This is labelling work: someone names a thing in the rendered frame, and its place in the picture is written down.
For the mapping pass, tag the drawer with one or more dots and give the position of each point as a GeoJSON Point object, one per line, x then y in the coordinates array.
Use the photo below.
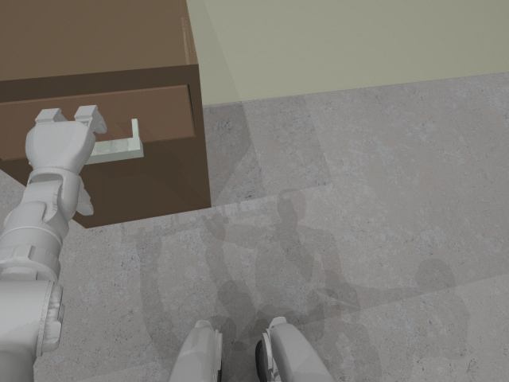
{"type": "Point", "coordinates": [162, 113]}

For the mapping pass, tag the cabinet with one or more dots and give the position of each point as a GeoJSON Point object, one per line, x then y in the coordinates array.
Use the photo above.
{"type": "Point", "coordinates": [56, 48]}

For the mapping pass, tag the right robot shin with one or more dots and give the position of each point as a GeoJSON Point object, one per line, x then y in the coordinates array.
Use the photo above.
{"type": "Point", "coordinates": [274, 376]}

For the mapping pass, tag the robot left forearm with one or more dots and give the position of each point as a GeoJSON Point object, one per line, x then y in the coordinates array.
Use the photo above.
{"type": "Point", "coordinates": [33, 234]}

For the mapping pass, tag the robot left upper arm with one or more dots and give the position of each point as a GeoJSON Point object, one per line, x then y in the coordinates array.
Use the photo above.
{"type": "Point", "coordinates": [31, 317]}

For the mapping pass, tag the handle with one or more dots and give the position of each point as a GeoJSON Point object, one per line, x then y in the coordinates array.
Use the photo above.
{"type": "Point", "coordinates": [119, 149]}

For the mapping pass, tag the robot right thigh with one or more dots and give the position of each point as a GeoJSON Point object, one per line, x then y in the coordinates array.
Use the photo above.
{"type": "Point", "coordinates": [285, 348]}

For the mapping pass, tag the robot left hand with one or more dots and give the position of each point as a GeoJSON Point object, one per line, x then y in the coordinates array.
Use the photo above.
{"type": "Point", "coordinates": [57, 142]}

